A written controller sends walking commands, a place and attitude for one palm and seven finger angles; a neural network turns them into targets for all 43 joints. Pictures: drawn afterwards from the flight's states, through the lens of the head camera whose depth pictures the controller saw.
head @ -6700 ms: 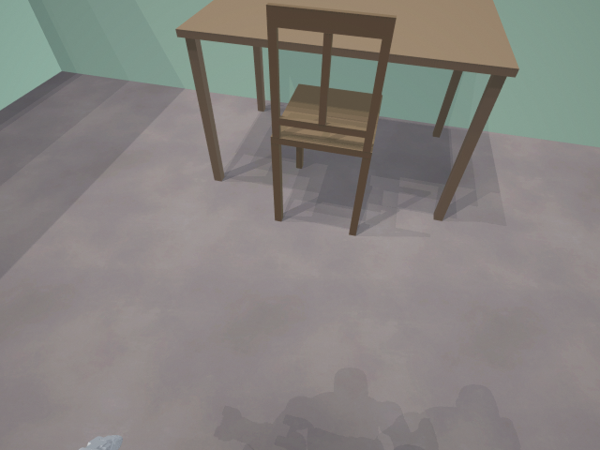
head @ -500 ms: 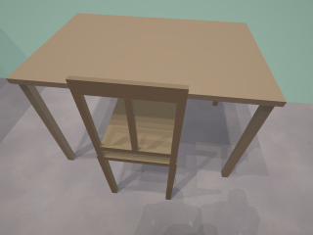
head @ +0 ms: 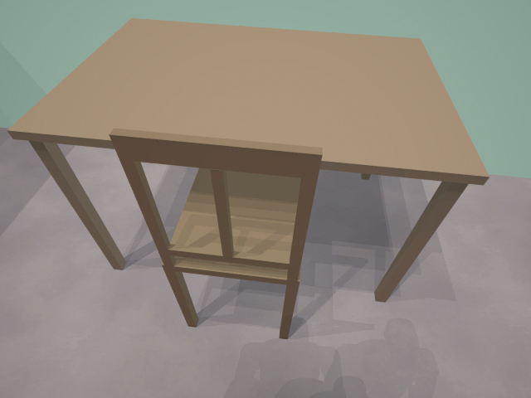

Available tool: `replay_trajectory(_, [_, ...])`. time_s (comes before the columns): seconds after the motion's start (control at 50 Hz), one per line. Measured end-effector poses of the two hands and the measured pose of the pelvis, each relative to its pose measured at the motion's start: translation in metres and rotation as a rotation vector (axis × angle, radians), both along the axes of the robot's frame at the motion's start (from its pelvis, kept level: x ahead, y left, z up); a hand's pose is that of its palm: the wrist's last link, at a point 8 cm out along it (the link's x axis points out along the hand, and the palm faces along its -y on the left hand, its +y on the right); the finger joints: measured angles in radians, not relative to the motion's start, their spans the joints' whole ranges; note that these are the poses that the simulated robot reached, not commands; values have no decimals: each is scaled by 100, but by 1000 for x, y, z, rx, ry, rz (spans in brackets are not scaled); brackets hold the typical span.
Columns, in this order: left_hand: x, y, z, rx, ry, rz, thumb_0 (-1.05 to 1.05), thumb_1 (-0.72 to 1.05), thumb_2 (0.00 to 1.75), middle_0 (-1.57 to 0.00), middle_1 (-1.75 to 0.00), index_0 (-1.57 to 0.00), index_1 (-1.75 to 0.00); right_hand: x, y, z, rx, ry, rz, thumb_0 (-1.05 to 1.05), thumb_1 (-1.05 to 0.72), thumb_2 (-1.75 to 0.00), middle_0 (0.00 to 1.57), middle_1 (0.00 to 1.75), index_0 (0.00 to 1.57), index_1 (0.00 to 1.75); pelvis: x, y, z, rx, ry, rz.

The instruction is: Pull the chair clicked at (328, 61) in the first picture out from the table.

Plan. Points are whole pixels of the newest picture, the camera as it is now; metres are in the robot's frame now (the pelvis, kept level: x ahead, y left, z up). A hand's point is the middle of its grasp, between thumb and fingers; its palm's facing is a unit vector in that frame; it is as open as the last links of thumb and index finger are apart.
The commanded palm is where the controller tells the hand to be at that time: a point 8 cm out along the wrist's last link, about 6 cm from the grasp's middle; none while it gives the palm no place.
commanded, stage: look again from close up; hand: left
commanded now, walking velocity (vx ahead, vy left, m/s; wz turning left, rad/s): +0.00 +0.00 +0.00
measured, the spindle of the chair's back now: (223, 216) +0.49 +0.13 -0.08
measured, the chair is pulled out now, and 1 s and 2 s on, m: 0.00 0.00 0.00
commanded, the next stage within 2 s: come to a stop and stand still in 0.12 s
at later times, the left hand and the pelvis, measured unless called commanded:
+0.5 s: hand out of the picture +0.00 +0.19 -0.18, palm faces +0.03 -0.98 -0.20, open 7.3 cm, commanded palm none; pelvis +0.00 +0.02 -0.01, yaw +1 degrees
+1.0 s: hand out of the picture +0.01 +0.20 -0.18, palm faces +0.03 -0.98 -0.18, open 7.3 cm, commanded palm none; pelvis +0.01 +0.03 +0.00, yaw +1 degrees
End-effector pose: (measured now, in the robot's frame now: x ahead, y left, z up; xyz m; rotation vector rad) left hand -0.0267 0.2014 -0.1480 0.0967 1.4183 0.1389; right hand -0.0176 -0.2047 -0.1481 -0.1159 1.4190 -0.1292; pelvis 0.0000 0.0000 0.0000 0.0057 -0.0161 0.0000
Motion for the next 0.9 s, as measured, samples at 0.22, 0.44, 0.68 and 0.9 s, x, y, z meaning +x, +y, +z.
replay_trajectory(0.22, [4,2,0,3,3,1,1,92,90,-19,-30,-20,-30,2,2,0,2,6,1,0,-91,-89,20,30,19,29,4,1,0,0,3,1])
replay_trajectory(0.44, [17,24,-3,34,-30,-19,1,91,90,-20,-30,-20,-30,18,4,-7,-8,-56,18,1,-91,-89,20,30,19,29,4,14,-8,-16,5,19])
replay_trajectory(0.68, [43,49,3,67,-95,-27,1,92,90,-19,-30,-20,-30,27,13,-7,-11,-75,38,1,-92,-89,20,30,20,29,6,26,-6,-4,-13,11])
replay_trajectory(0.9, [35,49,0,48,-47,-20,0,92,90,-19,-30,-20,-30,24,17,-4,-18,-40,39,0,-91,-89,20,30,20,29,8,30,-4,-4,-10,10])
